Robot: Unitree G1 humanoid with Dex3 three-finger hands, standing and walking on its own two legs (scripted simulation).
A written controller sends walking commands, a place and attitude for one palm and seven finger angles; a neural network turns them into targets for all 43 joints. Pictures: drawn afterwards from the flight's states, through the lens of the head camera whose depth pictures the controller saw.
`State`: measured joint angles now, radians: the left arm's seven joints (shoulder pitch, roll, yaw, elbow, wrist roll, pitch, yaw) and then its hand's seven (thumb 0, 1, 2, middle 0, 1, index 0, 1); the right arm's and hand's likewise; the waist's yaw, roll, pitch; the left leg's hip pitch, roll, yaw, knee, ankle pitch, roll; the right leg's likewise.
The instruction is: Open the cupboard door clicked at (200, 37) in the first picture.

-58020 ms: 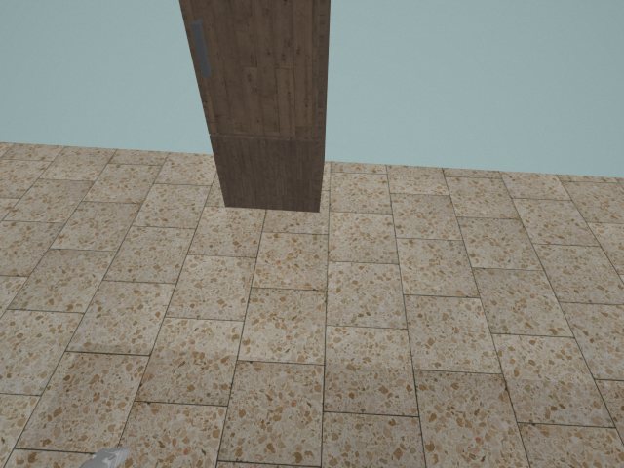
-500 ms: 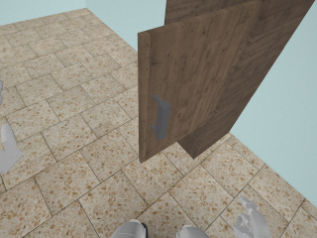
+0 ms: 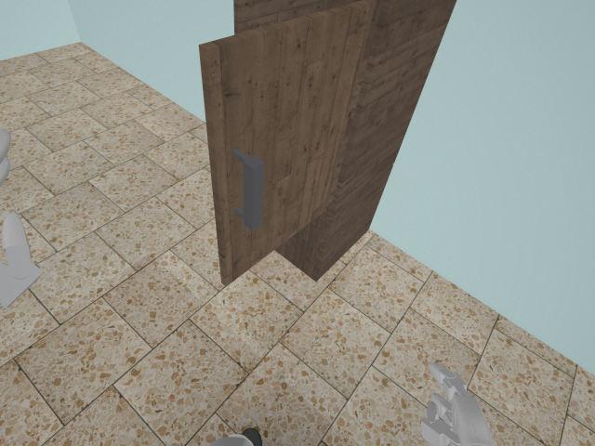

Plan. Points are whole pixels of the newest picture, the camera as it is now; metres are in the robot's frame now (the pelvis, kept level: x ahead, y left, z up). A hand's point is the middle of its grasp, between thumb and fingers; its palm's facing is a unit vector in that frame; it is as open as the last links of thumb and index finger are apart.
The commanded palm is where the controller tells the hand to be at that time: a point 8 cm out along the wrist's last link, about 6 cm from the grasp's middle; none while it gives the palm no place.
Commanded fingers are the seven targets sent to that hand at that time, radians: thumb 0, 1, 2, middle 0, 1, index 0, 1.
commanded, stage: stop stepping back and stand still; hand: left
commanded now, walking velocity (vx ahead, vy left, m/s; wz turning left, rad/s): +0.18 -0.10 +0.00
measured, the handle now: (245, 190) +0.56 +0.11 +0.00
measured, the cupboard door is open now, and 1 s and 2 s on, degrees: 88 88 88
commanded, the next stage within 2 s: let the arm hang, fingers relaxed in 1.22 s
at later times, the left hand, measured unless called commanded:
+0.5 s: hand out of the picture +0.07 +0.28 +0.19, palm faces +0.47 -0.76 -0.45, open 7.4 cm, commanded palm +0.00 +0.32 +0.19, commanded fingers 0.00 0.90 0.90 -0.20 -0.30 -0.20 -0.30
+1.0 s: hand out of the picture +0.07 +0.27 +0.20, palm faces +0.50 -0.70 -0.51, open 7.4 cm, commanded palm +0.00 +0.31 +0.19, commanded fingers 0.00 0.90 0.90 -0.20 -0.30 -0.20 -0.30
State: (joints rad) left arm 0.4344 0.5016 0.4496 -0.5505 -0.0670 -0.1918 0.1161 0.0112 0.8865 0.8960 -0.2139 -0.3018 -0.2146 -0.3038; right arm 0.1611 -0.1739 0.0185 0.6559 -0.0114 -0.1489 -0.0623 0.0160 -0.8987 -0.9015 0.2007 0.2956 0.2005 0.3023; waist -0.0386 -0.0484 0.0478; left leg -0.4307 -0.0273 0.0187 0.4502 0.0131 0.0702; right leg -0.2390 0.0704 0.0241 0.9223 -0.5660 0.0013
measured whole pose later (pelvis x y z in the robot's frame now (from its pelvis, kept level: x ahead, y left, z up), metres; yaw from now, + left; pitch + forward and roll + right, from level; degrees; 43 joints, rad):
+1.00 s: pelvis -0.11 +0.00 +0.01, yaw +5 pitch -2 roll +1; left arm 0.52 0.43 0.44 -0.49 -0.02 -0.24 0.16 0.01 0.89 0.90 -0.21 -0.30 -0.21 -0.30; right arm 0.21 -0.22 -0.02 0.62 0.00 -0.15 -0.08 0.02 -0.90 -0.90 0.20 0.30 0.20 0.30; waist 0.00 0.00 0.05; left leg -0.26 0.04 0.08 0.53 -0.24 -0.02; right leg -0.25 -0.02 -0.10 0.59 -0.31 -0.03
